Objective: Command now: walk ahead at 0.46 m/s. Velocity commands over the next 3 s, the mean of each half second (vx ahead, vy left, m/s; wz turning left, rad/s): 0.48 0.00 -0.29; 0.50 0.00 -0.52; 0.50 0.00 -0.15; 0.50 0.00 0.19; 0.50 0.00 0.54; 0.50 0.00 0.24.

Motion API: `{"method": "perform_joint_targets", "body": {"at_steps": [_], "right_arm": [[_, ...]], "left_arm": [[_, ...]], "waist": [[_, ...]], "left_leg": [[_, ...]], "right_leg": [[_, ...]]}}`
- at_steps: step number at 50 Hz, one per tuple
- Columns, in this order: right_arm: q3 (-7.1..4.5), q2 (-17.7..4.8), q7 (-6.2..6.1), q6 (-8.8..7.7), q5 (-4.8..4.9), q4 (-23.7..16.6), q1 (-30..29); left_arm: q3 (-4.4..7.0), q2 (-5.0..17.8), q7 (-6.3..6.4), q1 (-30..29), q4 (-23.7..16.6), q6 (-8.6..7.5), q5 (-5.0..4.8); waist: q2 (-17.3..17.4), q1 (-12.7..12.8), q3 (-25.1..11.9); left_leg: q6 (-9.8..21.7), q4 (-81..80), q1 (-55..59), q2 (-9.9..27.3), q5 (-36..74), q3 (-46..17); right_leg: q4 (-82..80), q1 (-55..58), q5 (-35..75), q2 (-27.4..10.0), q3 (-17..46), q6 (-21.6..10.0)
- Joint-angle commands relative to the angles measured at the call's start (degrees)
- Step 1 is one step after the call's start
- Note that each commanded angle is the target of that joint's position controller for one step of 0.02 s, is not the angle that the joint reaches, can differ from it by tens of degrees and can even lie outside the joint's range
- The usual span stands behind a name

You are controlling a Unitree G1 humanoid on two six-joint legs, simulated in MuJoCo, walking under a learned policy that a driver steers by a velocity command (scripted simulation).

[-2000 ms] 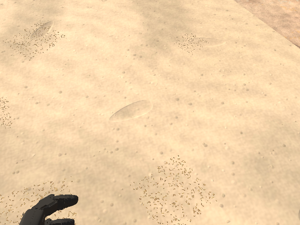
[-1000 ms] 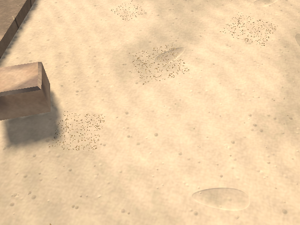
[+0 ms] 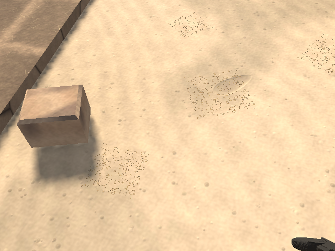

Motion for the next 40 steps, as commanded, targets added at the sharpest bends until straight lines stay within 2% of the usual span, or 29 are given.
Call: {"method": "perform_joint_targets", "body": {"at_steps": [1, 3, 4, 5, 6, 7, 8, 9, 10, 11, 12, 13, 14, 17, 20, 23, 26, 28, 29, 31, 32, 33, 34, 35, 36, 37, 38, 39, 40], "right_arm": [[-0.31, -3.29, 0.74, -1.28, 0.32, -6.31, -8.4], [-0.84, -4.9, 0.96, -1.5, 0.19, -6.33, -7.31], [-1.45, -6.13, 0.74, -1.55, -0.03, -5.87, -4.84], [-2.54, -7.86, 0.26, -1.49, -0.13, -4.18, 1.82], [-3.78, -10.29, -0.51, -1.31, -0.17, -1.45, 12.04], [-4.79, -15.01, -1.35, -0.93, -1.53, 0.12, 21.2], [-4.25, -15.32, -0.63, -1.12, -2.02, 0.54, 21.4], [-2.9, -9.8, -0.63, -1.31, -1.37, 0.39, 17.97], [-2.25, -7.83, -0.75, -1.43, -0.83, 0.55, 14.04], [-1.92, -6.78, -0.66, -1.66, -1.13, 0.73, 10.46], [-1.66, -5.27, -0.47, -2.09, -1.67, 1.02, 8.28], [-1.57, -4.45, -0.45, -2.57, -2.14, 1.54, 6.94], [-1.66, -4.03, -0.43, -3.08, -2.13, 2.12, 6.48], [-2.19, -5.33, -0.69, -3.96, -2.08, 4.17, 6.58], [-2.46, -6.48, -1.47, -3.67, -2.32, 5.68, 8.16], [-2.64, -8.04, -2.11, -3.0, -2.0, 6.42, 9.25], [-2.99, -9.38, -2.44, -1.85, -1.46, 8.02, 13.09], [-3.19, -9.93, -2.49, -0.75, -0.98, 8.82, 14.85], [-3.29, -10.29, -2.53, -0.19, -0.73, 9.03, 15.12], [-3.63, -11.85, -2.85, 0.71, -0.44, 8.61, 13.91], [-3.87, -12.79, -3.13, 1.16, -0.27, 8.28, 13.33], [-4.0, -13.45, -3.35, 1.64, -0.17, 7.95, 12.6], [-3.7, -13.15, -3.56, 1.74, 0.16, 7.48, 11.29], [-2.26, -9.2, -3.48, 1.02, -1.55, 6.23, 13.15], [-0.25, -3.2, -2.51, -1.01, -1.86, 3.09, 16.21], [-1.27, -8.69, -1.51, -3.36, -0.03, 2.3, 9.64], [-1.41, -9.46, -1.12, -4.34, 1.59, 0.6, 5.51], [-1.19, -8.52, -1.49, -4.63, 0.78, 0.88, 5.43], [-1.65, -9.14, -1.86, -4.26, -0.68, 1.64, 5.98]], "left_arm": [[2.73, 10.93, 0.43, 0.54, -1.78, -0.35, -0.69], [3.15, 11.68, 0.5, -0.17, -1.52, -0.01, -0.76], [3.38, 12.25, 0.53, -0.38, -1.47, 0.21, -0.69], [3.38, 12.42, 0.57, -1.16, -1.52, 0.56, -0.58], [2.89, 11.43, 0.69, -1.71, -2.1, 0.76, -0.09], [1.4, 6.5, 0.73, 0.53, -4.01, 0.6, 1.12], [0.1, 2.02, 0.55, 6.69, -3.78, -0.46, -0.5], [1.94, 9.0, 0.34, 1.35, -3.92, -0.96, -2.18], [2.58, 10.68, 0.31, -3.73, -5.38, -1.12, -2.69], [2.57, 9.72, 0.67, -5.73, -5.56, -1.14, -1.94], [2.83, 8.83, 0.78, -5.62, -5.23, -0.69, -1.27], [2.88, 7.72, 0.67, -3.85, -4.57, 0.11, -1.36], [2.79, 6.5, 0.62, -3.07, -4.22, 0.83, -1.48], [2.9, 5.55, 0.89, -5.93, -5.63, 2.3, -1.12], [2.89, 5.52, 0.44, -10.15, -7.27, 1.87, -0.84], [2.25, 4.62, -0.86, -15.72, -9.1, 1.21, -0.6], [1.49, 3.56, -2.05, -21.99, -12.11, 1.04, -0.57], [1.3, 3.52, -2.88, -24.84, -14.22, 1.01, -0.67], [1.34, 3.69, -3.29, -25.58, -15.17, 1.01, -0.72], [2.05, 5.16, -3.78, -24.17, -16.3, 1.23, -0.82], [2.78, 6.52, -3.8, -21.38, -16.21, 1.48, -0.85], [3.99, 8.68, -3.62, -15.42, -15.16, 1.68, -0.99], [5.89, 11.9, -2.83, -5.81, -12.89, 1.85, -1.0], [7.52, 17.2, -1.42, 1.0, -11.39, 2.63, -1.02], [7.59, 20.43, -1.5, -2.75, -13.36, 1.89, -1.05], [5.98, 15.02, -1.95, -1.63, -13.96, 1.17, -0.44], [5.24, 12.56, -2.02, -3.4, -13.67, 0.49, -0.05], [4.8, 11.24, -2.12, -7.17, -13.88, 0.06, -0.24], [4.19, 9.19, -1.89, -10.55, -14.6, -0.12, -0.14]], "waist": [[-7.3, -1.07, 6.03], [-7.5, -2.94, 4.74], [-7.99, -4.69, 2.48], [-7.88, -8.76, -1.92], [-7.09, -13.54, -8.62], [3.34, -14.61, -18.49], [16.26, -10.95, -25.43], [9.64, -11.97, -16.58], [6.43, -10.89, -8.4], [2.3, -8.78, -5.26], [2.67, -7.0, -3.32], [3.86, -5.4, -3.16], [3.78, -4.83, -2.84], [1.81, -4.32, 0.48], [0.58, -5.34, 2.06], [-0.58, -7.39, 3.26], [-1.71, -10.13, 5.09], [-1.51, -10.9, 5.63], [-1.11, -10.69, 5.46], [1.11, -8.5, 2.59], [2.66, -6.46, -0.03], [3.36, -2.89, -3.6], [2.08, 2.53, -8.43], [-7.1, 3.57, -13.63], [-17.66, -2.8, -20.24], [-8.92, 1.62, -21.92], [-6.56, 0.99, -13.88], [-0.88, -2.4, -7.95], [-0.9, -4.42, -5.9]], "left_leg": [[1.28, -4.32, 0.55, -1.15, 2.2, 0.51], [3.19, -5.95, 3.39, -1.98, -0.5, 0.79], [4.2, -6.28, 8.42, -3.44, -2.15, 1.59], [5.68, -7.26, 17.8, -5.1, -2.45, 2.77], [7.35, -6.2, 33.1, -3.38, -2.31, 1.15], [11.48, -6.29, 52.57, 10.78, -9.12, -16.43], [17.32, -17.47, 59.54, 20.19, -23.9, -42.21], [14.36, -20.98, 52.34, 18.03, -30.36, -38.76], [12.08, -21.88, 43.79, 16.41, -26.87, -28.94], [10.93, -23.21, 36.48, 14.13, -19.65, -22.63], [10.26, -24.79, 31.41, 11.85, -13.7, -16.91], [9.89, -26.52, 28.23, 10.54, -10.93, -12.83], [10.33, -27.94, 26.52, 10.09, -8.64, -10.23], [11.03, -30.45, 24.38, 10.04, -3.34, -3.67], [10.93, -31.1, 27.11, 9.5, 0.4, 1.25], [9.9, -31.45, 29.25, 8.89, 3.16, 6.29], [9.72, -30.14, 35.3, 10.65, 5.99, 8.66], [9.41, -27.85, 40.16, 11.86, 9.5, 9.87], [9.06, -26.16, 41.95, 12.33, 13.12, 10.53], [7.83, -19.99, 43.8, 12.43, 30.97, 12.34], [7.2, -14.65, 44.27, 12.31, 40.97, 12.93], [6.47, -5.86, 42.9, 11.68, 46.6, 13.48], [4.52, 6.94, 36.39, 9.52, 42.41, 14.56], [1.96, 25.37, 20.39, 5.89, 13.07, 14.27], [-1.08, 44.78, -3.04, -7.37, -31.88, 4.75], [0.53, 46.82, -9.02, -4.61, -30.51, -6.05], [1.96, 43.71, -11.16, -2.24, -25.69, -5.54], [2.06, 37.68, -8.86, 0.36, -21.49, -5.17], [1.5, 32.59, -5.2, 2.19, -19.19, -5.09]], "right_leg": [[-4.06, -4.61, 17.41, -15.42, 7.11, -8.46], [-0.82, -1.46, 25.58, -16.49, 6.5, -7.33], [3.36, -0.96, 35.29, -16.2, 6.37, -6.74], [11.61, -2.15, 44.56, -14.5, 5.09, -5.66], [23.82, -9.21, 42.67, -11.65, 3.75, -3.81], [44.71, -25.34, 19.4, -5.76, 1.37, -1.33], [58.88, -38.59, -16.63, 1.84, 7.5, 0.1], [64.04, -43.94, -14.02, -1.61, 10.5, -0.11], [63.11, -45.4, -8.35, -4.25, 8.48, -0.63], [60.82, -42.94, -3.58, -6.68, 7.63, -0.53], [58.26, -40.23, -0.35, -8.31, 8.02, -0.33], [57.36, -36.99, 1.77, -9.48, 8.37, -0.15], [56.94, -35.86, 2.63, -9.76, 8.05, 0.14], [53.79, -39.85, 6.86, -10.08, 8.73, 1.02], [45.39, -44.05, 15.27, -9.38, 9.25, 1.69], [35.34, -43.24, 21.7, -8.72, 5.18, 1.54], [29.11, -45.71, 21.51, -8.35, 2.27, 0.58], [26.5, -47.51, 18.41, -7.75, 0.47, -0.35], [25.59, -47.26, 16.08, -7.11, -0.66, -0.98], [24.81, -41.59, 10.63, -3.86, -3.96, -2.94], [25.28, -36.85, 7.52, -1.58, -5.6, -4.19], [24.91, -28.97, 5.61, 0.81, -6.5, -5.81], [20.34, -14.37, 9.2, 2.72, -5.47, -8.23], [19.73, 3.24, 10.67, -6.92, 10.02, -11.87], [10.64, 19.38, 0.03, -19.86, 44.6, -23.84], [5.24, 19.6, -2.3, -20.55, 46.59, -21.88], [4.93, 12.93, 1.16, -18.68, 37.76, -19.25], [4.73, 3.48, 8.09, -15.88, 30.62, -17.14], [4.18, -2.76, 13.71, -13.69, 25.61, -15.89]]}}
